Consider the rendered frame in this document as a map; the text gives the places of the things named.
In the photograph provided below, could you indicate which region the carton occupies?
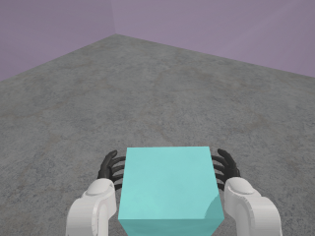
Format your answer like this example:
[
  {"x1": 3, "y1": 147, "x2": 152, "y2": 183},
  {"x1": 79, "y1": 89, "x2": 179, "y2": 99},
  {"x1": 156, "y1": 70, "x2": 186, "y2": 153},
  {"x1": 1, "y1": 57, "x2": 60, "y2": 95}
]
[{"x1": 118, "y1": 147, "x2": 224, "y2": 236}]

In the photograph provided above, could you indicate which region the robot left forearm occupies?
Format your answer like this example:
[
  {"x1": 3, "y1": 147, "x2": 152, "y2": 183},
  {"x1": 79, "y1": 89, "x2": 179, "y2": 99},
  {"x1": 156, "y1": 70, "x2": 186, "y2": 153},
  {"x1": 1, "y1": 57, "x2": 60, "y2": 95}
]
[{"x1": 65, "y1": 178, "x2": 117, "y2": 236}]

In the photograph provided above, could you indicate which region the right robot hand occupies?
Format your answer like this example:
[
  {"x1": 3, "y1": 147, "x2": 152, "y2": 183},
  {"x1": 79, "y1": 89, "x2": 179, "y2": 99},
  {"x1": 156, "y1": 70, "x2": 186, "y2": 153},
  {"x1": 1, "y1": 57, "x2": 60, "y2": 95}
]
[{"x1": 211, "y1": 148, "x2": 241, "y2": 191}]

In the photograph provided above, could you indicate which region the robot right forearm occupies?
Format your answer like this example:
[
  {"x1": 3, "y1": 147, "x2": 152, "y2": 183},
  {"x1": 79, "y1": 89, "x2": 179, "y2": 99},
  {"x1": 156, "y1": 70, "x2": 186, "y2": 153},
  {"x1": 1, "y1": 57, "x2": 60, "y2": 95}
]
[{"x1": 223, "y1": 177, "x2": 283, "y2": 236}]

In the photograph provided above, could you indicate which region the left robot hand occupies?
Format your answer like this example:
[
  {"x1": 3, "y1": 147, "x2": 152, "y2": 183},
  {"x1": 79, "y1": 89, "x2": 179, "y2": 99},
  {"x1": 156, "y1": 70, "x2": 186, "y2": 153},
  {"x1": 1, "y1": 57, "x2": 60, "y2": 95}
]
[{"x1": 96, "y1": 150, "x2": 126, "y2": 191}]

